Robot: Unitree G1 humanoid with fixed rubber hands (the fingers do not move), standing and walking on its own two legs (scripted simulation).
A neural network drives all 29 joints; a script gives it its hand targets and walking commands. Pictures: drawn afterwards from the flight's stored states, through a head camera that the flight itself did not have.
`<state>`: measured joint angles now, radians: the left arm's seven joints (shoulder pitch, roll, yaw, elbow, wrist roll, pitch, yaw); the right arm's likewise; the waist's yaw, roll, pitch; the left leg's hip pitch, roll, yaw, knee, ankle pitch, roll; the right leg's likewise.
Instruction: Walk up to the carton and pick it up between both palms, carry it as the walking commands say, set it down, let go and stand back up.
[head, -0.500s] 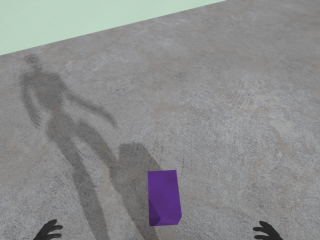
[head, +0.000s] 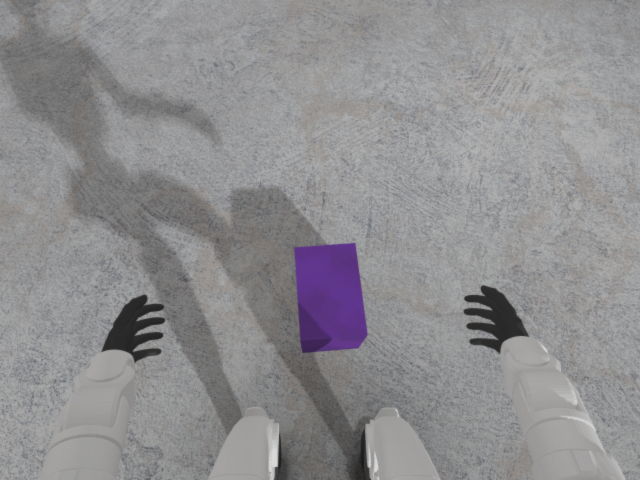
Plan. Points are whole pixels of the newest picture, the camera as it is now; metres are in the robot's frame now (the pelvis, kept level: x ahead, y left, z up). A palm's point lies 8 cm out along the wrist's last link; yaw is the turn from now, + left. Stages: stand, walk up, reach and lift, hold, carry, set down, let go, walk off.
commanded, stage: reach and lift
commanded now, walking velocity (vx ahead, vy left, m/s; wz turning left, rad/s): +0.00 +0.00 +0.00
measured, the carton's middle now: (327, 300) +0.49 -0.02 -0.61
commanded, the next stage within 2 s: none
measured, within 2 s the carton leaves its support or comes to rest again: neither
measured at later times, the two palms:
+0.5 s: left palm (186, 269) +0.41 +0.22 -0.14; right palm (443, 257) +0.43 -0.18 -0.13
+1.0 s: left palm (218, 252) +0.47 +0.19 -0.22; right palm (404, 241) +0.49 -0.14 -0.21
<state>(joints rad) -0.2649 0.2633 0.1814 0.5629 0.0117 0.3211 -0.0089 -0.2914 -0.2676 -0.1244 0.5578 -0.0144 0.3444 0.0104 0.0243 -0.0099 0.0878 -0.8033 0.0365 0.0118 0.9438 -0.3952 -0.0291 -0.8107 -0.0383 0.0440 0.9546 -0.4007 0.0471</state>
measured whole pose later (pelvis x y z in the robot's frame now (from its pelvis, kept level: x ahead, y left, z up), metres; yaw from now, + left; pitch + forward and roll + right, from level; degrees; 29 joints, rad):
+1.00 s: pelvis -0.05 +0.00 -0.06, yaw +0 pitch +29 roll +0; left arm -1.27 0.24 0.31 0.67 0.00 0.18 0.11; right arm -1.32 -0.23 -0.25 0.68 0.00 0.20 -0.12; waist 0.03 -0.01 0.53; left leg -1.32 0.03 -0.05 1.19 -0.36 -0.04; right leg -1.31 -0.01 0.05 1.18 -0.37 0.04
